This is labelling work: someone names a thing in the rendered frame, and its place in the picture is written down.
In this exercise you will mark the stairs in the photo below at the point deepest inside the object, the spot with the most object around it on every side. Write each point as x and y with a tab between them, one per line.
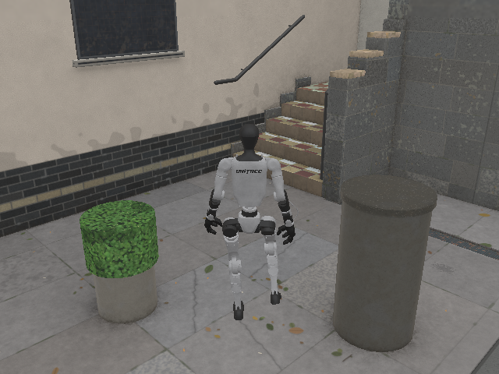
295	140

